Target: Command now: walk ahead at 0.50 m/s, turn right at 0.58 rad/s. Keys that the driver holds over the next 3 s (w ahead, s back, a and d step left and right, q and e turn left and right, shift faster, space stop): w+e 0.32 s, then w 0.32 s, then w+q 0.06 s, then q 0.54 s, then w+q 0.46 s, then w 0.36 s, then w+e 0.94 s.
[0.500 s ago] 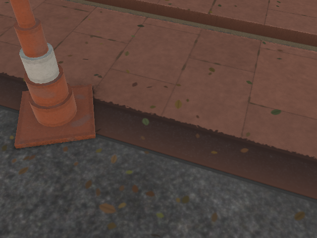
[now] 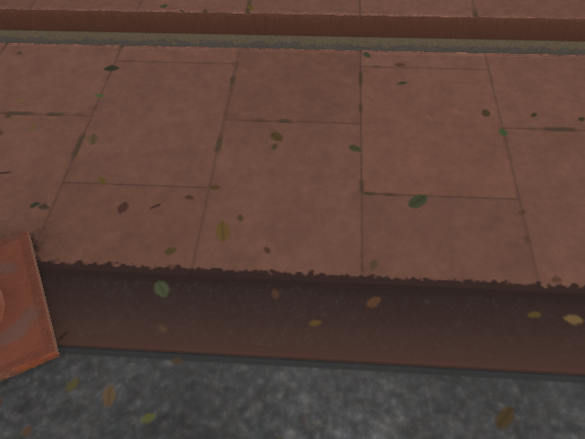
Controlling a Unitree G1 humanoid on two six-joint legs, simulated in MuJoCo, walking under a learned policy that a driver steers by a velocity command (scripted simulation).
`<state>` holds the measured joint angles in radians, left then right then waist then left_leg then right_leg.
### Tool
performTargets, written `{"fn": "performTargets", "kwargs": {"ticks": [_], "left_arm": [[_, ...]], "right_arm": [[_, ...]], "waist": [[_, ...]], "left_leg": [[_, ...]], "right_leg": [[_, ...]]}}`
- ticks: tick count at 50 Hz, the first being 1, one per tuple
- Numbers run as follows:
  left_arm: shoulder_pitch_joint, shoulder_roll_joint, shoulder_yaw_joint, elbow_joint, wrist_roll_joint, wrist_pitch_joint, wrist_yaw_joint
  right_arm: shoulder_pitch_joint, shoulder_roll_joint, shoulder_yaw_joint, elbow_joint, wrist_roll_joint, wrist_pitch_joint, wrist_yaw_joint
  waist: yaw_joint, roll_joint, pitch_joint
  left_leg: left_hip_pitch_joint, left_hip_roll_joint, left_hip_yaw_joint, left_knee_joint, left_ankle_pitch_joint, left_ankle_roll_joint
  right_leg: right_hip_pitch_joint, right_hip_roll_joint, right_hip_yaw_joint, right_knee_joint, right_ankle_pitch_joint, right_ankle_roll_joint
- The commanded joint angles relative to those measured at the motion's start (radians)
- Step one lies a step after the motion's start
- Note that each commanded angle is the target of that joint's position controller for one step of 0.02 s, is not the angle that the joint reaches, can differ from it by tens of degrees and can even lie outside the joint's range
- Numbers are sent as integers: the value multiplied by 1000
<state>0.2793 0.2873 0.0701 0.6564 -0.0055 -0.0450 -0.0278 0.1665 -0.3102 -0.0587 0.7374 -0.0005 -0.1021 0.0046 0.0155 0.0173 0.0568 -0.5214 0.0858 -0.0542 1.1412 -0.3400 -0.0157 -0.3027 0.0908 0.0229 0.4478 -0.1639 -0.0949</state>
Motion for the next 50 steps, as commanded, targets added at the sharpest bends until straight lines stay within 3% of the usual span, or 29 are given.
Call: {"fn": "performTargets", "kwargs": {"ticks": [1,5,9,12,14,15,16,17,18,19,20,22,24,26,30,33,36,38,39,40,41,42,43,44,45,46,48,50], "left_arm": [[-29,150,40,-76,-1,-26,18],[18,168,45,-49,-11,-16,39],[67,176,50,-21,-19,-8,43],[66,163,50,-14,-19,-1,46],[47,133,42,-20,-16,5,46],[50,80,23,-29,-11,3,43],[139,10,2,-50,-14,-1,43],[189,51,0,-64,-34,-8,46],[144,131,19,-37,-36,-6,48],[66,143,23,-43,-25,-2,48],[22,131,22,-51,-12,-2,46],[5,100,20,-57,-12,-3,37],[4,69,12,-55,-12,-3,31],[-47,51,2,-73,-3,-6,30],[-160,22,-16,-94,-4,-22,16],[-247,25,-18,-115,-12,-29,4],[-278,49,-8,-134,-14,-41,-7],[-156,89,15,-97,4,-51,-4],[-52,132,33,-68,21,-54,4],[95,216,50,-54,50,-50,19],[85,245,50,-62,48,-31,18],[82,169,38,-66,34,-16,17],[24,130,23,-64,22,-14,18],[-39,104,14,-55,16,-14,18],[-93,80,8,-52,12,-15,16],[-132,83,10,-45,24,-19,16],[-188,88,14,-36,38,-28,21],[-198,101,21,-19,35,-29,33]], "right_arm": [[38,-79,-22,-46,-15,9,-4],[-117,-43,-3,-77,-9,8,1],[-207,-65,-6,-103,8,-8,17],[-181,-103,-23,-102,12,-21,24],[-67,-121,-41,-72,10,-30,19],[40,-154,-55,-57,-5,-35,12],[155,-236,-73,-47,-25,-32,4],[214,-234,-76,-10,-9,-20,17],[170,-148,-54,-24,3,-17,19],[132,-108,-41,-26,2,-9,18],[94,-84,-31,-25,-5,-4,18],[66,-58,-19,-11,-14,-4,14],[81,-64,-21,8,-5,-11,12],[97,-96,-28,27,3,-13,8],[128,-130,-32,55,15,1,4],[185,-144,-31,85,26,13,5],[209,-158,-33,107,32,34,3],[187,-166,-34,109,33,49,-5],[190,-137,-24,102,26,46,-6],[172,-62,5,57,-9,38,-7],[350,15,31,74,0,32,-6],[307,-108,-4,93,24,39,-11],[223,-129,-16,68,39,48,-14],[199,-110,-17,70,33,63,-22],[195,-103,-23,73,22,83,-28],[212,-84,-25,73,21,105,-32],[218,-56,-27,57,20,132,-39],[171,-48,-29,23,13,144,-38]], "waist": [[-38,-51,-103],[19,-91,-66],[52,-113,-55],[26,-145,-59],[-37,-158,-91],[-86,-111,-180],[-78,120,-316],[-64,324,-335],[-83,182,-207],[-85,110,-123],[-71,72,-71],[-38,102,-41],[-31,105,-51],[-36,81,-42],[-72,67,-30],[-105,65,-12],[-88,76,8],[-6,70,-65],[41,53,-155],[93,-92,-322],[27,-330,-470],[68,-208,-451],[52,-179,-317],[20,-132,-251],[-10,-132,-193],[-41,-152,-165],[-70,-158,-139],[-65,-152,-123]], "left_leg": [[-82,16,-5,-113,84,-36],[-49,-31,-2,-421,326,-62],[26,-71,-20,-580,402,-50],[81,-75,-42,-633,310,-17],[234,-81,-13,-688,269,22],[425,6,-83,-688,236,68],[755,231,-407,-733,108,181],[825,343,-772,-846,-195,273],[723,302,-697,-883,-308,245],[616,257,-541,-879,-223,209],[515,209,-427,-894,-103,199],[408,151,-293,-933,54,194],[392,138,-223,-961,154,216],[402,151,-181,-986,239,238],[404,127,-70,-1000,322,220],[410,130,-49,-983,332,206],[456,158,-91,-921,403,186],[460,114,-67,-755,626,137],[396,54,-34,-605,637,95],[187,-28,11,-304,284,37],[-67,-122,1,-23,-345,-16],[-94,-87,-77,77,-321,-26],[-154,-59,-52,103,-281,-28],[-145,-24,-32,74,-222,-37],[-103,-4,-24,40,-174,-47],[-24,1,-11,30,-123,-57],[23,-10,12,2,-58,-73],[10,3,11,-79,9,-72]], "right_leg": [[97,-252,286,-215,292,-207],[51,-193,230,-210,152,-152],[66,-212,296,-167,31,-124],[123,-237,384,-84,-3,-101],[112,-200,392,15,18,-66],[52,-144,337,198,-3,-30],[-211,-16,197,527,-279,40],[-446,-19,151,755,-454,66],[-503,-70,180,839,-367,75],[-498,-100,144,846,-288,76],[-470,-123,129,805,-231,77],[-394,-162,118,719,-165,75],[-373,-167,90,651,-138,81],[-398,-182,68,546,-83,92],[-339,-183,19,301,94,102],[-271,-158,-9,178,145,103],[-219,-131,-1,83,100,81],[-15,-92,-22,-18,160,48],[185,-123,-9,-30,294,19],[487,-346,191,51,637,-45],[696,-583,461,57,773,-206],[593,-530,439,16,676,-190],[495,-480,307,-2,652,-159],[384,-435,230,-35,617,-134],[268,-407,166,-77,571,-124],[158,-387,111,-124,543,-121],[65,-383,41,-180,498,-140],[59,-396,1,-207,434,-146]]}}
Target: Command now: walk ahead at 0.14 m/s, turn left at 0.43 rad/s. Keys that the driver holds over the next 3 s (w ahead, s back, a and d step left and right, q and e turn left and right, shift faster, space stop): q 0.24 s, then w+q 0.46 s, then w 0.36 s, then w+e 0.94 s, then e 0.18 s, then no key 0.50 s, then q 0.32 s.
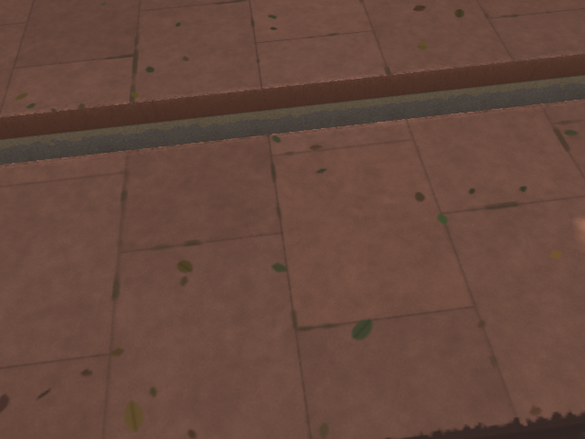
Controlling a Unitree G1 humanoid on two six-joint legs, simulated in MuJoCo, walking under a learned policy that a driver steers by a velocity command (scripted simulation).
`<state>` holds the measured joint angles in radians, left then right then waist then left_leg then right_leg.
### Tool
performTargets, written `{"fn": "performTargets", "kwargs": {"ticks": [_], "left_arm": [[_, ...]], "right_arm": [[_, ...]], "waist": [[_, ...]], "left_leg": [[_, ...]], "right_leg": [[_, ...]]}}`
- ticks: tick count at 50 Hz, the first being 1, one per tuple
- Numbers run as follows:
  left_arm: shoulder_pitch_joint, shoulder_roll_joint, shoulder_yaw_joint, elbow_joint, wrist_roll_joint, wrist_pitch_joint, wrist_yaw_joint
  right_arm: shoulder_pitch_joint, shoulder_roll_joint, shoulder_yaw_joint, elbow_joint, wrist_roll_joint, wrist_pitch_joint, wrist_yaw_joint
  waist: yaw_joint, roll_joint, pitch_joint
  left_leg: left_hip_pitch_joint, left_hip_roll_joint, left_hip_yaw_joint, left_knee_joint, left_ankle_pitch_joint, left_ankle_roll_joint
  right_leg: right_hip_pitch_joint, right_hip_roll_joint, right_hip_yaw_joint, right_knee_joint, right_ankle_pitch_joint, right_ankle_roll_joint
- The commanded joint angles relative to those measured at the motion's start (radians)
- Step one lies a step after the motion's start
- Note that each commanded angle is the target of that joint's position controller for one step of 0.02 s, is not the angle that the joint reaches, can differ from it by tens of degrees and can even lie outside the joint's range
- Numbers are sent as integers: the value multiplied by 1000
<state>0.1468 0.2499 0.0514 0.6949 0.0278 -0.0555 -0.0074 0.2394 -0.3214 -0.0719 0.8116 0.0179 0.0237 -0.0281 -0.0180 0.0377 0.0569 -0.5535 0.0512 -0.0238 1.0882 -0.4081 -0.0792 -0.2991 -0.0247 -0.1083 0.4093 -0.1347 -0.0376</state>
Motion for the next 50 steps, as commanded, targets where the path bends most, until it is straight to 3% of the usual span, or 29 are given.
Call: {"fn": "performTargets", "kwargs": {"ticks": [1,4,9,11,12,13,14,15,16,17,18,21,25,31,34,35,36,37,38,39,40,42,47,50], "left_arm": [[-65,144,42,-49,-1,-15,20],[-70,169,50,-30,-10,2,33],[-53,216,68,3,-41,30,24],[-57,217,71,16,-59,39,23],[-8,194,67,41,-59,42,21],[36,149,56,51,-30,43,16],[-21,105,37,-15,8,42,17],[-89,141,47,-25,-8,34,15],[-114,162,55,-34,-37,27,8],[-116,173,62,-21,-44,19,7],[-126,189,69,-16,-34,13,11],[-116,160,66,1,-26,-14,4],[-156,116,48,2,-31,-31,-6],[-188,142,45,-16,-50,-53,-23],[-83,159,56,17,-49,-70,-21],[2,179,65,39,-43,-73,-14],[147,229,76,66,-25,-73,-6],[223,322,96,99,-4,-64,-14],[173,253,80,87,-22,-65,-21],[142,188,62,80,-33,-62,-19],[115,158,51,73,-29,-60,-17],[91,129,37,81,-21,-54,-10],[125,169,41,113,-39,-53,-1],[167,196,42,134,-47,-43,1]], "right_arm": [[72,-33,-15,-67,-9,21,-1],[3,-33,-14,-107,-9,25,20],[-73,-69,-30,-171,-8,46,48],[-50,-69,-36,-173,-8,47,53],[-24,-95,-48,-167,-13,44,45],[35,-185,-76,-160,-9,40,26],[73,-280,-93,-171,-10,31,13],[121,-230,-80,-168,-19,-1,29],[103,-198,-68,-162,-15,-26,34],[57,-166,-60,-167,-1,-39,31],[21,-143,-49,-174,7,-40,25],[3,-129,-38,-191,-13,-49,4],[39,-156,-49,-184,-3,-61,-4],[83,-162,-54,-172,6,-51,6],[59,-119,-39,-179,6,-46,7],[51,-76,-26,-184,2,-47,6],[56,5,0,-193,-11,-51,6],[86,4,3,-252,18,-65,2],[110,-86,-15,-219,27,-71,-1],[70,-116,-25,-205,20,-72,3],[58,-104,-24,-192,8,-72,5],[14,-76,-19,-203,0,-81,17],[-91,-10,11,-245,-12,-92,33],[-180,13,25,-268,-5,-101,46]], "waist": [[-26,-163,-125],[-6,-148,-126],[16,-148,-108],[-6,-136,-113],[-9,-96,-121],[-3,89,-150],[-6,316,-152],[-79,176,-218],[-62,137,-181],[-40,91,-141],[-30,87,-105],[-5,89,-92],[-23,86,-80],[-39,101,-57],[29,102,-75],[71,83,-105],[115,-63,-196],[84,-334,-199],[78,-257,-113],[80,-209,-39],[68,-162,-27],[51,-147,-6],[67,-130,-8],[98,-129,-4]], "left_leg": [[47,45,-19,-76,115,-3],[99,49,5,-208,188,16],[134,30,53,-365,109,61],[224,-4,92,-523,189,97],[308,-25,76,-612,301,126],[456,83,-103,-686,567,190],[597,292,-472,-714,571,397],[600,314,-564,-781,313,466],[587,274,-511,-821,86,421],[551,236,-470,-840,-80,366],[517,220,-451,-862,-121,337],[465,156,-378,-897,-4,311],[420,115,-315,-880,97,301],[346,117,-406,-830,28,298],[287,67,-427,-734,11,258],[211,26,-393,-638,-14,223],[93,-57,-266,-352,-102,169],[-192,-143,-152,-92,-218,136],[-279,-71,-174,47,-165,124],[-307,-47,-168,86,-72,122],[-285,-30,-152,87,-2,118],[-241,10,-137,25,90,112],[-178,40,-29,-218,250,68],[-80,20,14,-405,361,65]], "right_leg": [[64,-281,111,-172,369,-200],[74,-287,62,-181,274,-193],[157,-333,56,-105,206,-163],[160,-311,23,-12,185,-110],[131,-268,-10,74,126,-56],[-2,-173,-97,294,-75,27],[-341,-3,-93,577,-539,117],[-425,11,114,726,-562,102],[-471,-16,159,733,-466,70],[-483,-41,168,699,-371,49],[-484,-49,169,650,-302,43],[-393,-22,160,516,-121,53],[-285,16,161,275,-17,80],[-136,40,178,115,-28,77],[60,41,162,16,-6,44],[199,-10,192,-3,-19,21],[393,-186,374,-39,-139,-40],[503,-362,811,-174,-501,-183],[446,-375,854,-207,-627,-206],[394,-327,728,-197,-546,-179],[353,-276,622,-200,-431,-156],[275,-227,487,-223,-233,-144],[227,-185,301,-273,63,-165],[203,-168,221,-267,138,-148]]}}
Over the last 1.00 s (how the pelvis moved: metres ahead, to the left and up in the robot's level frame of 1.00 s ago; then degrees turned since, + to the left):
0.44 -0.06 0.00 -9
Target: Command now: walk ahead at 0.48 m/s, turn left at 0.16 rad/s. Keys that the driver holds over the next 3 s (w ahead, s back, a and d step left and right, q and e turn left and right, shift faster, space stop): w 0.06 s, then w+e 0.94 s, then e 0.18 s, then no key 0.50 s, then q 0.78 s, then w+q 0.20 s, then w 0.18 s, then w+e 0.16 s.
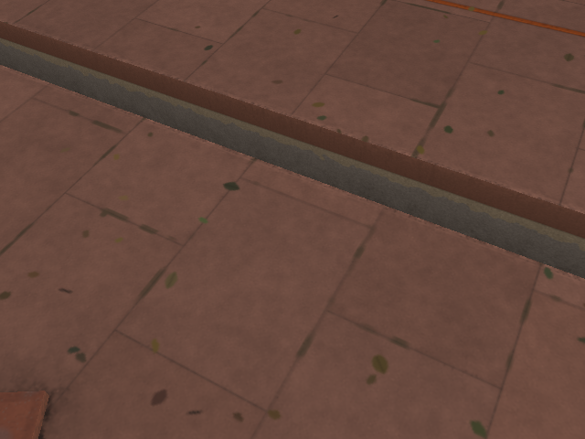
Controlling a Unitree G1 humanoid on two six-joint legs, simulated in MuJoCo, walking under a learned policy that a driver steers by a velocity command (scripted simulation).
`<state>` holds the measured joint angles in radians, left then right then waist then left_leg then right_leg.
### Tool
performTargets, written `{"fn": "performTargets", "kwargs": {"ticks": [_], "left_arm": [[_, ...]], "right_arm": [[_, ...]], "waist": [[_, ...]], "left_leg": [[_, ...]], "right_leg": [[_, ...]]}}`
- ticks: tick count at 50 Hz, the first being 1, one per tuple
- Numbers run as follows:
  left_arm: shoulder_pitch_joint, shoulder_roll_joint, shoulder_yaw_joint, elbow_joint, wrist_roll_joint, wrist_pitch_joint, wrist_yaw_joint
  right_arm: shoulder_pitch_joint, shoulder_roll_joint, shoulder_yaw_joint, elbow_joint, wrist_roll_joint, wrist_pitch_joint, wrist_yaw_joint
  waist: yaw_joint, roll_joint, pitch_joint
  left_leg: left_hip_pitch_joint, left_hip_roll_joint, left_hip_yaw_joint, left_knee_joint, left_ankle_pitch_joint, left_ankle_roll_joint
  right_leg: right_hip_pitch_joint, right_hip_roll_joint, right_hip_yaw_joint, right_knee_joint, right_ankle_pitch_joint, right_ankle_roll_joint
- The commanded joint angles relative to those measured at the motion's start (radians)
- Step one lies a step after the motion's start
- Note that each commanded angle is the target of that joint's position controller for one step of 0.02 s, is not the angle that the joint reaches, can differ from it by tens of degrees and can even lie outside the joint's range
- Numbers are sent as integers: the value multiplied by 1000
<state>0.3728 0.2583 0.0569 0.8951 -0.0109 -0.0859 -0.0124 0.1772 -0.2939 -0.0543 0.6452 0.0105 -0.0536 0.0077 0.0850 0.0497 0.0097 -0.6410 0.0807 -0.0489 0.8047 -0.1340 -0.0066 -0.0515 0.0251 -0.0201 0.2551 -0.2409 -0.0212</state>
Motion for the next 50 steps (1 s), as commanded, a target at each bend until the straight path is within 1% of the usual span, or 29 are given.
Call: {"fn": "performTargets", "kwargs": {"ticks": [1,5,6,7,8,9,10,11,12,13,14,16,20,25,28,30,33,34,35,36,37,38,39,40,41,42,44,46,50], "left_arm": [[-38,194,37,-58,-12,-9,5],[9,210,37,-26,-25,11,5],[3,222,39,-24,-25,16,7],[-9,225,38,-26,-26,20,9],[-10,204,28,-34,-16,19,10],[-1,118,-3,-70,22,14,8],[118,43,-24,-75,-6,-2,5],[43,165,8,-65,-33,-6,5],[-34,189,19,-93,-43,-7,4],[-63,171,18,-92,-33,-2,9],[-65,157,22,-91,-20,7,10],[-31,113,19,-79,-23,32,10],[-101,85,19,-114,-17,57,11],[-253,65,4,-167,-8,46,-22],[-348,59,-4,-215,-9,44,-40],[-381,66,-2,-244,-10,44,-52],[-315,113,23,-260,-11,51,-57],[-207,150,45,-241,-14,54,-53],[-40,207,79,-200,-15,59,-38],[58,305,103,-176,-22,73,-15],[4,358,101,-221,-17,58,-22],[20,262,77,-225,-12,45,-31],[-10,221,66,-217,-11,33,-31],[-76,190,56,-224,-15,26,-30],[-133,150,45,-235,-12,22,-24],[-163,141,40,-255,2,19,-18],[-156,146,44,-262,11,22,-4],[-123,170,51,-254,7,27,13],[-75,179,55,-242,-6,43,34]], "right_arm": [[-141,-18,7,-107,7,-25,14],[-180,-56,-6,-132,14,-29,27],[-138,-78,-17,-124,11,-31,27],[-34,-109,-36,-94,7,-32,22],[117,-155,-60,-52,1,-28,11],[297,-240,-81,-29,-17,-18,-7],[290,-261,-75,-23,-27,-14,1],[256,-161,-52,-27,-20,-16,5],[192,-127,-38,-22,-10,-21,5],[129,-102,-30,-19,-11,-26,8],[82,-76,-25,-15,-15,-33,12],[41,-58,-26,3,-24,-53,12],[41,-78,-39,48,-29,-70,1],[73,-123,-52,86,-21,-58,-17],[127,-144,-61,117,-8,-40,-20],[150,-157,-67,134,4,-23,-21],[133,-201,-78,133,15,3,-29],[124,-210,-78,131,18,14,-31],[111,-201,-71,124,22,16,-35],[151,-111,-41,102,-19,3,-34],[203,-31,-9,45,-19,-33,-21],[71,-135,-30,34,18,-66,-9],[19,-140,-32,11,39,-81,-5],[17,-126,-29,24,21,-87,-15],[22,-132,-36,33,-1,-82,-21],[43,-133,-40,36,-8,-69,-21],[50,-113,-38,32,-18,-47,-26],[5,-85,-29,15,-25,-35,-29],[-138,-44,-7,-18,-25,-40,-17]], "waist": [[3,-142,45],[-22,-149,62],[-58,-153,37],[-125,-141,-26],[-199,-122,-129],[-251,43,-307],[-177,289,-431],[-206,147,-304],[-189,114,-162],[-154,54,-99],[-124,59,-51],[-83,68,-30],[-71,16,30],[-118,-19,76],[-153,-36,105],[-155,-27,105],[-92,29,15],[-27,38,-52],[63,11,-134],[53,-186,-214],[-37,-319,-372],[41,-136,-353],[24,-113,-211],[-28,-26,-121],[-63,-39,-80],[-93,-73,-63],[-105,-80,-53],[-97,-73,-35],[-43,-125,-17]], "left_leg": [[37,-19,49,-159,106,-5],[119,-42,41,-264,70,39],[199,-61,50,-289,50,55],[363,-84,68,-327,61,79],[608,-59,51,-314,71,105],[914,182,-199,-274,71,164],[1064,363,-620,-433,-169,285],[955,320,-585,-490,-278,249],[829,285,-428,-512,-239,217],[710,241,-325,-542,-147,201],[622,204,-236,-577,-75,192],[527,177,-130,-638,15,190],[508,179,15,-685,155,198],[547,165,165,-708,191,175],[648,194,205,-681,226,168],[725,212,225,-632,312,156],[777,207,267,-422,794,122],[748,192,280,-257,885,106],[618,151,301,-27,791,67],[322,74,295,305,138,14],[-37,-141,87,617,-489,-35],[-138,-86,-59,638,-433,-10],[-179,-48,-44,581,-352,14],[-135,0,-44,486,-277,17],[-70,28,-47,400,-226,10],[-6,41,-52,371,-193,2],[28,35,-27,304,-167,-29],[26,17,-4,195,-89,-58],[108,-48,12,-118,183,-70]], "right_leg": [[-43,-225,125,-110,251,-162],[24,-282,149,-64,353,-139],[32,-280,145,-8,470,-128],[9,-248,112,117,608,-106],[-92,-197,81,307,596,-75],[-310,-117,38,654,210,-31],[-576,5,96,925,-351,1],[-665,-46,161,1019,-318,-3],[-707,-85,135,1014,-221,-10],[-670,-123,120,980,-138,-4],[-635,-146,121,935,-81,3],[-554,-166,122,914,-17,16],[-633,-165,147,810,108,35],[-615,-144,70,528,314,25],[-650,-136,33,430,297,-2],[-662,-119,1,393,226,-26],[-495,-22,-91,386,71,-83],[-346,23,-109,375,45,-111],[-84,52,-86,301,108,-150],[205,-142,220,303,194,-221],[459,-356,825,129,-31,-445],[440,-354,799,36,-68,-388],[321,-321,654,33,-37,-348],[165,-272,543,33,48,-309],[52,-233,463,24,132,-291],[-32,-207,422,4,199,-286],[-106,-185,363,-5,356,-295],[-162,-155,303,-5,422,-286],[-224,-86,250,35,332,-215]]}}
Over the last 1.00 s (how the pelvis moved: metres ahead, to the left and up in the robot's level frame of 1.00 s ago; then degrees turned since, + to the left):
0.28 0.09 0.00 30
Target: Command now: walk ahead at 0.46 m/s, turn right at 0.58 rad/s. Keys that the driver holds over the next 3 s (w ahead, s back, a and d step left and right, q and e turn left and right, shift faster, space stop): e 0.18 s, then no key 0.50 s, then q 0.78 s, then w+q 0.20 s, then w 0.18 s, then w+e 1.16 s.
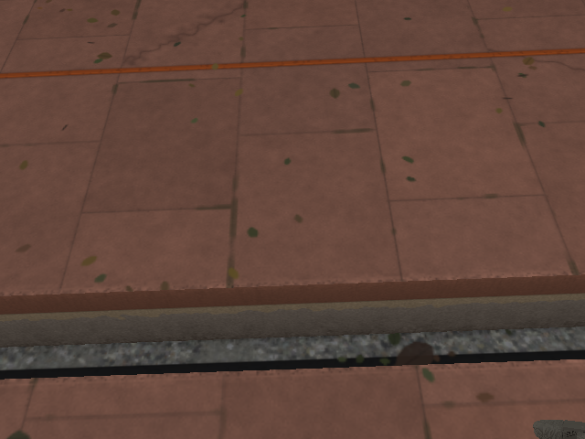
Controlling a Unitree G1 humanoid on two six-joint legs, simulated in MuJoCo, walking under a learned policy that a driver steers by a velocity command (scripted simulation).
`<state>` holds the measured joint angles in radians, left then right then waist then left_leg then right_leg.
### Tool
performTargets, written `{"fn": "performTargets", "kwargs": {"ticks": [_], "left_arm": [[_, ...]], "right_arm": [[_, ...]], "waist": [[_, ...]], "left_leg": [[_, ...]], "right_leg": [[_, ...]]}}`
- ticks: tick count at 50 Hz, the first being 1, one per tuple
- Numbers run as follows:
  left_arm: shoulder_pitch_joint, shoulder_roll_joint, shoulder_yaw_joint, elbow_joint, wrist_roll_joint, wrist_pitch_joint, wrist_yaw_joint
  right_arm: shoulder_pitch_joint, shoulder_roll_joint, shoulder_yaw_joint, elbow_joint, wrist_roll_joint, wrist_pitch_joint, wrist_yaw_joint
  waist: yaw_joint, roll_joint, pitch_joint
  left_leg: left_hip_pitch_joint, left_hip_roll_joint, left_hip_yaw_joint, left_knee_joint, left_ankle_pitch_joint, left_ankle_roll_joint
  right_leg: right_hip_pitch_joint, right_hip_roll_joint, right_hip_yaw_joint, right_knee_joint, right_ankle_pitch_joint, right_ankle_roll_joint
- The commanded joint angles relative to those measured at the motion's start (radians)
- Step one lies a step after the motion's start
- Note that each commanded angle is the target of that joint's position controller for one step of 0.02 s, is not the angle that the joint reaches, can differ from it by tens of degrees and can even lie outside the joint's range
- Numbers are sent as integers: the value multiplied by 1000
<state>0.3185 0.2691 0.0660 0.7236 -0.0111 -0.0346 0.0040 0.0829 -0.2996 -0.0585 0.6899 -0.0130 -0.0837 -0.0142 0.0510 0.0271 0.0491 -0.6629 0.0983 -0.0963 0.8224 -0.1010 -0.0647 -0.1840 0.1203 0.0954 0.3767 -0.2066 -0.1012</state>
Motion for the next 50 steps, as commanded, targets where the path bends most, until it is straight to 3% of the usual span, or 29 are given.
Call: {"fn": "performTargets", "kwargs": {"ticks": [1,3,6,7,8,9,10,11,12,13,15,17,20,22,23,24,25,26,27,28,31,34,37,39,42,46,48,49,50], "left_arm": [[-3,171,48,-64,-6,-6,19],[38,170,49,-45,-9,11,24],[16,163,49,-66,-9,35,40],[-23,154,46,-84,-13,40,42],[-37,123,37,-107,-10,40,42],[21,67,17,-124,11,39,41],[213,80,10,-115,-11,40,32],[233,174,33,-79,-17,46,23],[97,196,40,-92,-25,62,26],[29,185,37,-100,-23,80,33],[12,133,27,-108,-9,101,38],[41,70,5,-92,-1,96,39],[9,58,-10,-85,13,83,29],[7,75,-6,-81,11,84,17],[19,70,-6,-73,13,84,11],[5,73,-6,-78,26,86,6],[-11,107,-4,-99,45,86,9],[-83,172,5,-111,46,88,12],[-124,118,-7,-116,50,82,6],[-153,81,-19,-116,55,74,2],[-131,71,-22,-93,42,52,-4],[-85,67,-21,-78,33,50,-3],[-82,75,-14,-75,36,49,6],[-84,108,2,-81,32,55,18],[-71,113,17,-86,27,70,34],[-88,122,36,-92,13,74,46],[-121,122,40,-97,9,67,51],[-125,123,42,-97,8,63,53],[-117,125,47,-99,11,59,55]], "right_arm": [[-70,-41,-4,-71,2,-13,8],[-98,-59,-10,-86,2,-18,16],[-54,-99,-28,-78,4,-22,30],[-8,-98,-31,-67,0,-24,29],[57,-125,-38,-63,-18,-30,23],[159,-184,-48,-61,-39,-27,15],[192,-178,-45,-42,-27,-4,24],[133,-131,-35,-71,7,17,26],[91,-77,-19,-89,6,35,19],[44,-47,-3,-89,-5,50,18],[-4,-61,-2,-75,-16,59,15],[-19,-64,-8,-58,-19,56,20],[-13,-77,-15,-36,6,62,27],[-4,-90,-16,-26,23,75,28],[-13,-83,-11,-23,30,80,28],[4,-55,1,-13,29,82,30],[30,-17,15,-3,16,79,34],[93,1,18,-3,-1,76,39],[64,-12,17,4,-8,79,35],[47,-22,15,6,-9,81,32],[91,-39,10,34,-11,83,27],[95,-34,12,50,-4,70,29],[92,-46,11,60,8,63,29],[71,-74,3,41,19,65,24],[78,-75,-2,24,29,77,17],[120,-68,-11,0,23,102,23],[133,-65,-15,-11,19,108,28],[135,-76,-21,-17,18,110,31],[136,-101,-30,-22,21,110,31]], "waist": [[2,-107,-46],[13,-122,-48],[-23,-148,-81],[-56,-148,-107],[-89,-120,-170],[-97,54,-305],[-32,340,-467],[-31,230,-410],[-67,139,-274],[-62,67,-189],[-22,83,-99],[-8,108,-111],[-31,119,-179],[-28,110,-191],[-11,97,-180],[-8,80,-156],[-19,11,-134],[-108,-168,-94],[-87,-201,-60],[-87,-192,-16],[-82,-160,7],[-60,-69,-9],[-45,-36,-36],[-37,-33,-54],[-31,-56,-88],[-47,-118,-96],[-60,-130,-96],[-60,-110,-94],[-52,-51,-95]], "left_leg": [[160,-88,65,-189,187,-10],[190,-120,57,-259,194,3],[239,-136,27,-319,111,45],[308,-130,39,-367,158,66],[461,-61,8,-385,338,106],[742,164,-180,-312,730,197],[935,386,-538,-349,671,389],[852,361,-566,-408,323,382],[748,284,-421,-433,153,337],[615,222,-316,-463,81,309],[405,137,-178,-521,49,279],[356,95,-78,-526,179,284],[405,120,-55,-494,295,309],[408,128,-64,-486,161,299],[369,116,-58,-483,31,276],[315,88,-49,-483,-107,224],[251,43,-15,-435,-239,147],[298,-62,97,-378,-312,77],[424,-71,106,-355,-232,47],[455,-69,99,-357,-167,40],[447,-48,84,-375,-112,49],[412,-42,78,-391,-109,56],[370,-40,60,-381,-45,59],[329,-49,55,-336,12,66],[284,-70,56,-238,36,72],[240,-83,74,-125,-71,73],[262,-80,80,-111,-130,90],[283,-76,71,-133,-59,105],[298,-67,31,-166,100,122]], "right_leg": [[-100,-178,143,-64,320,-123],[-72,-183,183,13,359,-101],[6,-206,296,140,355,-71],[15,-186,303,198,357,-44],[-18,-130,268,334,321,1],[-184,-32,166,650,-48,62],[-371,52,121,902,-573,109],[-441,-38,134,1005,-494,138],[-489,-64,73,1039,-412,161],[-478,-82,46,1001,-362,170],[-360,-112,16,862,-314,173],[-247,-115,-30,668,-296,172],[-124,-132,-50,416,-199,161],[-43,-125,-70,277,-91,142],[33,-116,-84,172,-2,121],[98,-120,-68,95,47,99],[140,-207,50,38,96,60],[-14,-291,154,-8,-57,-6],[-173,-280,166,-82,-294,-25],[-218,-241,140,-100,-391,5],[-186,-200,99,-60,-289,51],[-115,-180,73,2,-149,52],[-30,-168,34,46,-18,51],[11,-175,24,69,73,37],[41,-229,35,81,196,-4],[25,-330,63,88,279,-65],[-16,-355,55,109,265,-65],[-39,-339,25,133,230,-46],[-55,-292,-42,173,165,-10]]}}
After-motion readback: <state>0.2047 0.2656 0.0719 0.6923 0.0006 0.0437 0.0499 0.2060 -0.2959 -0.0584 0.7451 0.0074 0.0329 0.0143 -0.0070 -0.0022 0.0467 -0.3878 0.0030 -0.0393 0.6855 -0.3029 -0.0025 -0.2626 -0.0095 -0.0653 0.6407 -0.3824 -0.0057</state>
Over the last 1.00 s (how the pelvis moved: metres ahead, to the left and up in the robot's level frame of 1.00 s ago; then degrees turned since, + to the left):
0.52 -0.06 0.00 -28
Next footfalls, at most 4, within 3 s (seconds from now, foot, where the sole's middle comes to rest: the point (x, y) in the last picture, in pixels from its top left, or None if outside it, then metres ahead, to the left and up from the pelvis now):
0.16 left None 0.29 0.13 -0.78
0.50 right None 0.20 -0.10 -0.78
1.34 right None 0.24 -0.11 -0.78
1.84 left None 0.23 0.18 -0.78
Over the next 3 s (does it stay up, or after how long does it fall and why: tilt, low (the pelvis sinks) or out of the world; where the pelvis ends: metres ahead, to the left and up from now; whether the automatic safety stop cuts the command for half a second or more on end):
stays up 0.82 0.32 -0.02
